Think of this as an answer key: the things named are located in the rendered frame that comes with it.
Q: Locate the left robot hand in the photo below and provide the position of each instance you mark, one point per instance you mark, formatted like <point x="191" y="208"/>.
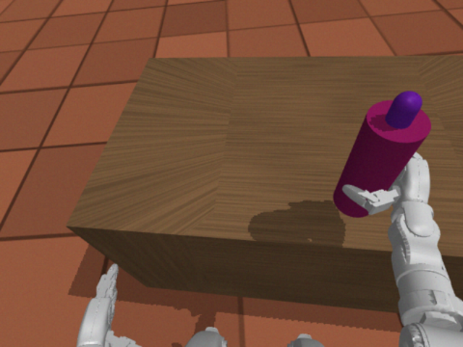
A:
<point x="95" y="327"/>

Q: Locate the bottle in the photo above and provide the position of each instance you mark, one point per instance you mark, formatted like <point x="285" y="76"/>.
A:
<point x="390" y="134"/>

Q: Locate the right robot arm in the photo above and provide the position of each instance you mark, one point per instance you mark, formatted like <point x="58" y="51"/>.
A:
<point x="430" y="312"/>

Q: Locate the right robot hand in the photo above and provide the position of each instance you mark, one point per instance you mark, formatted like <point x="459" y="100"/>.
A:
<point x="412" y="184"/>

